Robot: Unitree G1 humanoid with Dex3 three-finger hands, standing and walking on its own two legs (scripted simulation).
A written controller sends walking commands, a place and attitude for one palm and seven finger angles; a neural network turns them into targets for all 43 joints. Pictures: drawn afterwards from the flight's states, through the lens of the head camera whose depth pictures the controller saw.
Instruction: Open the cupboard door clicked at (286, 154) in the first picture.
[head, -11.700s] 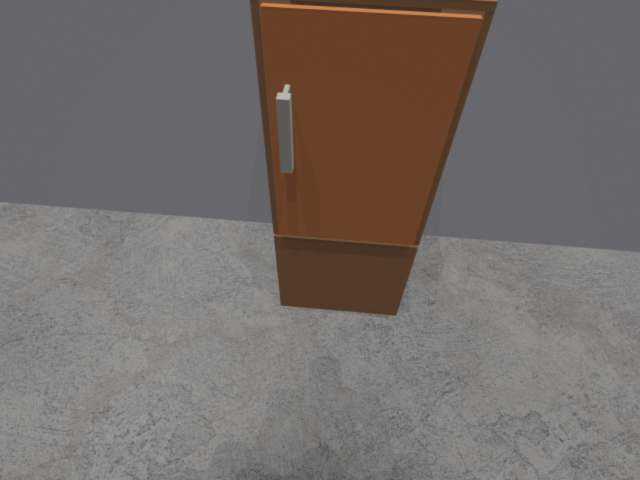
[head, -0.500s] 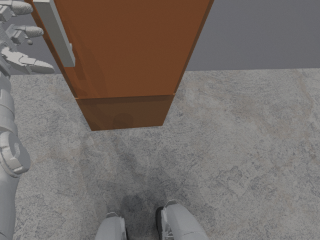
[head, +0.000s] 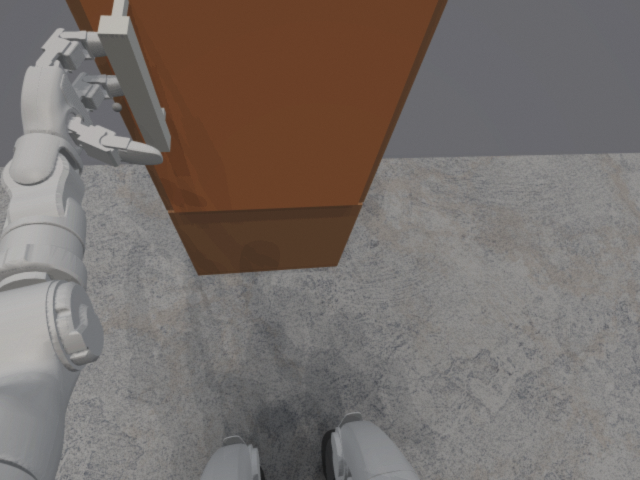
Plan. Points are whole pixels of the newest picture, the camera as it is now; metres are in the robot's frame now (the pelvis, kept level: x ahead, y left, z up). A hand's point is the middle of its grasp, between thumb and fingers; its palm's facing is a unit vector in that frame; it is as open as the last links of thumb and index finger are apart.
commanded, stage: slide the fingers in behind the handle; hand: left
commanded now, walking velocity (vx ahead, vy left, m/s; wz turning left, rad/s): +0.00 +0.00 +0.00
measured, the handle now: (142, 81) +0.58 +0.16 +0.08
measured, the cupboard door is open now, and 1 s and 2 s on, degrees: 0 0 3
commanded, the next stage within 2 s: close the thumb around the handle in 0.84 s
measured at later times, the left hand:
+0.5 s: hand (147, 109) +0.53 +0.15 +0.09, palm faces -0.01 -1.00 -0.01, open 14.0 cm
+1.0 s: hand (149, 107) +0.54 +0.15 +0.09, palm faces +0.00 -1.00 -0.01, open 13.9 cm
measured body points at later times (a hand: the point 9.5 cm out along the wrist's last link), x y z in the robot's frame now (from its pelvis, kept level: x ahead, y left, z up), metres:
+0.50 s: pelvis -0.01 -0.01 +0.00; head +0.13 +0.01 +0.43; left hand +0.53 +0.20 +0.09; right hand -0.03 -0.27 -0.11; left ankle -0.02 +0.09 -0.67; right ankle +0.02 -0.13 -0.67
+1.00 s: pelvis -0.01 -0.01 +0.00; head +0.14 +0.01 +0.42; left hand +0.53 +0.20 +0.09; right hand -0.04 -0.27 -0.11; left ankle -0.02 +0.09 -0.67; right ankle +0.02 -0.13 -0.67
